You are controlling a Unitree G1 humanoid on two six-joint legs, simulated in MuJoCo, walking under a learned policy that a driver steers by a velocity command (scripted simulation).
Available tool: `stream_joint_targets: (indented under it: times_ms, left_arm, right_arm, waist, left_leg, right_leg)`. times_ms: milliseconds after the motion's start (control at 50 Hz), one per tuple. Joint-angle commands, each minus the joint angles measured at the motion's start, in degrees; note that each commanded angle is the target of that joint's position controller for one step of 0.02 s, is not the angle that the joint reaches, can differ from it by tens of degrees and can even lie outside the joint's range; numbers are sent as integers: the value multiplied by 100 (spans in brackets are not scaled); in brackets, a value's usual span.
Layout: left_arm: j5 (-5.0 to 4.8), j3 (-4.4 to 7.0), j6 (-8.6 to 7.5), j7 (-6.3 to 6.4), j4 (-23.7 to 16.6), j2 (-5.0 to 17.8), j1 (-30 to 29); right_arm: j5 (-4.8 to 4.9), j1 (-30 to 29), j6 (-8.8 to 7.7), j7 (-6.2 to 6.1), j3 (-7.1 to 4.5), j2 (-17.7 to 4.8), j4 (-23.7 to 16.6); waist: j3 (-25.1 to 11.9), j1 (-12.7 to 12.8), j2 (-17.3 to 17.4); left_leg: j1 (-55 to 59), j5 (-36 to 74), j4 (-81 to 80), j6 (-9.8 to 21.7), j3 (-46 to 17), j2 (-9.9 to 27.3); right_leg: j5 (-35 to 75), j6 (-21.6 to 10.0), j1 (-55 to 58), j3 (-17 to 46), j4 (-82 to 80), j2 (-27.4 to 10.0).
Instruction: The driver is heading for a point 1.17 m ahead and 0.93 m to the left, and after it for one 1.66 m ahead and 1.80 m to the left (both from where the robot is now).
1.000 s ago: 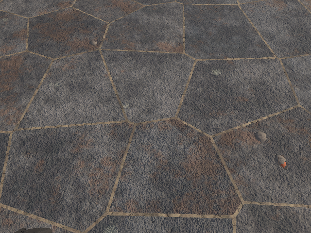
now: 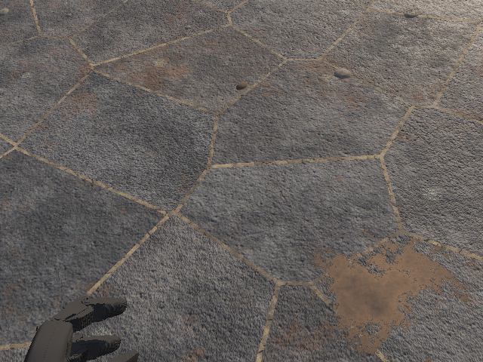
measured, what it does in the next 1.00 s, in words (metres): walks ahead, turning left: right foot, then left foot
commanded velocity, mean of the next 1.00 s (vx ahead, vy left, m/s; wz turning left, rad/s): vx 1.00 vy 0.00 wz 0.55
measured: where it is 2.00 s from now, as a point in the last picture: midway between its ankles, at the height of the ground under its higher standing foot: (63, 132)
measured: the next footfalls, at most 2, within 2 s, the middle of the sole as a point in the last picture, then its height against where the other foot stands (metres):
right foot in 0.14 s outside the picture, level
left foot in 0.60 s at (220, 267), level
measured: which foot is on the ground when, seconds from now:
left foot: down 0.00-0.12, up 0.14-0.58, down 0.60-1.00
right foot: up 0.00-0.12, down 0.14-0.62, up 0.64-0.98, down 1.00-1.00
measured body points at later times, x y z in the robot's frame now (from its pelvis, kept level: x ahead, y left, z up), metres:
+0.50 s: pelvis +0.46 -0.07 -0.01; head +0.47 -0.07 +0.44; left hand +0.40 +0.20 -0.14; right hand +0.70 -0.29 -0.09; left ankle +0.69 +0.10 -0.66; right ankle +0.30 -0.14 -0.73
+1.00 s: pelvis +0.94 -0.01 -0.02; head +0.95 +0.01 +0.43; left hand +1.03 +0.33 -0.04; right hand +1.13 -0.23 -0.12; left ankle +0.74 +0.02 -0.73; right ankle +1.16 -0.06 -0.73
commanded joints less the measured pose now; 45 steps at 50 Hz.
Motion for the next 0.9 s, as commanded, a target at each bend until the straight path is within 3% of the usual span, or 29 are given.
stream_joint_targets:
  times_ms: [20,80,100,120,140,160,180,200,220,240,260,300,360,480,520,560,580,600,620,640,660,680,700,720,760,800,840,860,900]
  left_arm:
    - [-3,5,-136,-127,-475,194,-675]
    - [-7,184,-135,-126,-551,526,-493]
    - [-30,324,-92,-80,-447,793,186]
    - [-62,495,-23,4,-89,1043,1477]
    - [-63,626,70,105,351,1387,2809]
    - [79,640,-7,73,458,1971,2808]
    - [68,532,-81,63,520,1263,2959]
    - [82,431,-144,68,584,923,2615]
    - [109,403,-214,51,612,824,2227]
    - [192,368,-270,30,650,627,1841]
    - [303,301,-329,17,687,330,1598]
    - [192,276,-404,8,813,118,1371]
    - [207,328,-462,94,986,293,1415]
    - [247,286,-463,355,1187,623,2000]
    - [237,326,-372,480,1163,956,2174]
    - [264,399,-162,659,1142,1256,2185]
    - [292,459,-69,726,1066,1417,1957]
    - [346,492,-43,701,861,1495,1358]
    - [165,435,-126,538,748,1179,726]
    - [163,78,-389,339,367,-113,1235]
    - [-74,-43,-660,174,-1,-3,1531]
    - [-133,38,-792,102,-160,494,872]
    - [-108,69,-806,97,-210,496,825]
    - [38,63,-722,141,-79,445,957]
    - [150,138,-508,236,45,604,1188]
    - [242,124,-419,327,-142,577,702]
    - [264,7,-384,306,-430,176,-25]
    - [198,1,-376,290,-522,100,-244]
    - [-22,129,-364,282,-560,325,-269]
  right_arm:
    - [61,-566,-128,-23,-91,-867,-458]
    - [10,-385,-8,-51,-94,-1186,-309]
    - [-40,-367,55,-79,-90,-1272,-240]
    - [-73,-530,121,-130,-69,-1304,-230]
    - [-182,-579,109,-195,42,-997,-418]
    - [-86,249,-71,-121,344,210,-665]
    - [210,-219,-222,-119,220,-458,-598]
    - [395,-1063,-260,-124,126,-644,-822]
    - [309,-1418,-275,-137,176,-502,-919]
    - [171,-1448,-219,-131,148,-424,-872]
    - [164,-1175,-88,-83,121,-357,-782]
    - [202,-992,173,-21,101,-201,-654]
    - [168,-1591,313,-5,113,-129,-792]
    - [119,-2857,119,308,164,-101,-1216]
    - [123,-3033,79,429,111,-215,-1401]
    - [170,-2605,128,498,-9,-477,-1433]
    - [194,-1813,213,461,-143,-739,-1280]
    - [198,5,337,367,-378,-1228,-809]
    - [196,1085,430,195,-402,-1277,-435]
    - [-60,573,371,184,-276,-1131,-455]
    - [-225,-200,264,152,-183,-914,-877]
    - [-194,-306,197,124,-190,-692,-1074]
    - [-179,-739,109,139,-172,-682,-1135]
    - [-165,-1206,24,139,-161,-661,-1271]
    - [-140,-1669,4,59,-150,-645,-1445]
    - [-15,-1670,4,-52,-125,-562,-1432]
    - [97,-1599,65,-173,-186,-695,-1359]
    - [123,-1424,97,-197,-227,-781,-1300]
    - [183,-1176,145,-222,-253,-782,-1208]
  waist:
    - [831,409,249]
    - [275,754,878]
    - [-231,1203,1169]
    - [-834,1950,1223]
    - [-1561,2374,651]
    - [-2506,1333,-1631]
    - [-2597,1673,-1253]
    - [-1309,1647,-792]
    - [-730,1404,-130]
    - [-422,1068,41]
    - [-350,747,-149]
    - [-112,526,-304]
    - [463,598,-42]
    - [760,940,343]
    - [547,865,-26]
    - [187,480,-424]
    - [-219,-27,-591]
    - [-828,-925,-519]
    - [-787,-1404,527]
    - [-716,-238,2524]
    - [-1569,156,1905]
    - [-1058,31,683]
    - [-380,554,-337]
    - [-63,863,-640]
    - [249,1145,-514]
    - [450,1008,-372]
    - [436,704,0]
    - [282,501,173]
    - [3,364,498]
  left_leg:
    - [-1198,1836,-1290,1106,-509,1474]
    - [-280,5535,-235,920,-108,1623]
    - [-206,6708,674,851,-21,1644]
    - [-869,7148,2127,701,149,1474]
    - [-2538,4976,4287,530,-15,1190]
    - [-4325,-811,6396,376,-666,70]
    - [-4836,-740,7041,597,-1362,160]
    - [-5395,-414,7140,624,-1173,377]
    - [-5251,48,6751,650,-1131,645]
    - [-4903,398,6435,616,-1115,880]
    - [-4498,697,6292,612,-1219,1070]
    - [-4241,809,6009,540,-1214,1217]
    - [-4761,1651,5449,456,-1200,1113]
    - [-4526,3464,3233,669,-25,469]
    - [-4070,3238,2816,838,522,60]
    - [-3490,2595,2765,915,962,-357]
    - [-2614,2131,2958,1044,945,-489]
    - [-799,1925,3093,1357,365,-343]
    - [412,2439,2340,1666,-363,103]
    - [1488,1710,2599,2354,-2146,469]
    - [1648,-1331,1134,3055,-4771,1361]
    - [923,-2409,68,2700,-5239,1427]
    - [-260,-2395,-220,2502,-5138,1437]
    - [-1244,-1885,-201,2471,-4815,1199]
    - [-2455,-874,-252,2358,-3873,650]
    - [-3345,72,-220,2214,-2966,253]
    - [-4061,383,-56,1888,-2251,-187]
    - [-4142,183,7,1731,-2233,-213]
    - [-3541,-352,317,1520,-2563,-113]
  right_leg:
    - [777,-33,861,-314,-942,58]
    - [34,-267,1680,-760,-1266,599]
    - [-206,-408,2562,-852,-1288,788]
    - [-181,-517,4232,-933,-1431,912]
    - [-776,-617,6381,258,-1143,105]
    - [-3423,-1382,7529,3663,-2435,-1341]
    - [-4449,-1302,7265,4826,-3557,-1457]
    - [-3654,-1126,6378,3889,-3597,-1396]
    - [-2649,-1027,5358,3057,-3620,-1259]
    - [-2056,-900,4527,2333,-3635,-1039]
    - [-1780,-786,3968,1814,-3737,-879]
    - [-1166,-639,3404,977,-4059,-768]
    - [49,-298,3148,-134,-4373,-564]
    - [2117,392,3807,-1474,-4583,-232]
    - [4802,677,4376,-1686,-3909,-324]
    - [7108,758,4966,-1714,-2748,-526]
    - [7886,722,4851,-1596,-1787,-674]
    - [7967,639,4012,-1400,49,-695]
    - [3100,624,2728,-1520,2993,270]
    - [-2945,711,50,-496,5278,1225]
    - [-2779,375,-872,623,5343,1112]
    - [-2179,3,-803,691,4441,863]
    - [-1735,-77,-561,650,3554,626]
    - [-1554,22,-53,719,2985,414]
    - [-1425,371,641,720,2145,161]
    - [-956,651,1213,406,833,82]
    - [195,818,2213,73,-664,301]
    - [718,894,2649,-29,-1095,461]
    - [1016,1029,2934,239,-1713,589]
Keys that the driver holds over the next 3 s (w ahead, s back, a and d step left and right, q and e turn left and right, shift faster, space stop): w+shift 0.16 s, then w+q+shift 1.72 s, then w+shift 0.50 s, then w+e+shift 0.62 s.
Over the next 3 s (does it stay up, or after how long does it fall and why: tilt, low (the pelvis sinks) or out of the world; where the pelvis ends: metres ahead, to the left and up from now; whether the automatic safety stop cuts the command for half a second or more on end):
stays up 1.31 1.51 -0.01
